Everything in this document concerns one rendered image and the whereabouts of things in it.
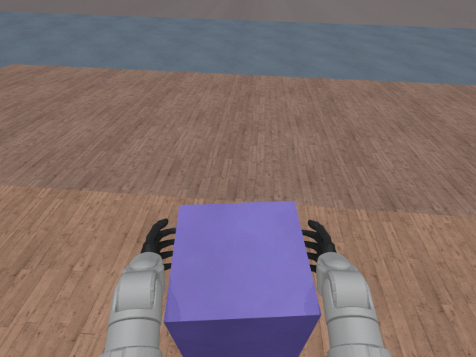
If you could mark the right robot forearm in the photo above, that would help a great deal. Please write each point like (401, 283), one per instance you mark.
(349, 311)

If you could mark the left robot hand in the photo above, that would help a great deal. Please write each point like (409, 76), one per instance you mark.
(152, 243)

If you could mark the carton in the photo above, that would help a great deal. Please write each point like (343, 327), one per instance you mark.
(240, 282)

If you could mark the left robot forearm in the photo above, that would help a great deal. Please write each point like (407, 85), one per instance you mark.
(136, 310)

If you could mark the right robot hand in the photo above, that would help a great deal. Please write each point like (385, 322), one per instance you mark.
(323, 242)

